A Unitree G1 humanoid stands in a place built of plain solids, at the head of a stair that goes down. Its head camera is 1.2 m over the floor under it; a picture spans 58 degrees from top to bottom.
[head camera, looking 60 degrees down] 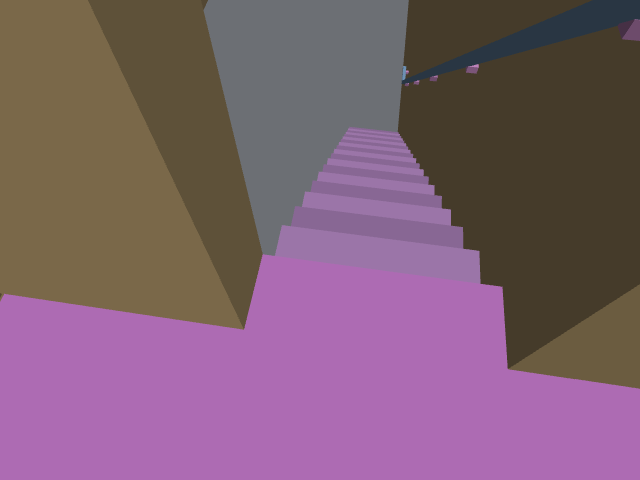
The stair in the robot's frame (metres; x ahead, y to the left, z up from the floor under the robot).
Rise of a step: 0.20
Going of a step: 0.23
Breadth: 0.74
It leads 9 degrees to the right of straight ahead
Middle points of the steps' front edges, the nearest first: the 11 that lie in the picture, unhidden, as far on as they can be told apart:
0.59 -0.19 0.00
0.81 -0.22 -0.19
1.04 -0.25 -0.39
1.26 -0.29 -0.59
1.49 -0.32 -0.79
1.71 -0.36 -0.98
1.94 -0.39 -1.18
2.16 -0.42 -1.38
2.39 -0.46 -1.58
2.61 -0.49 -1.77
2.84 -0.53 -1.97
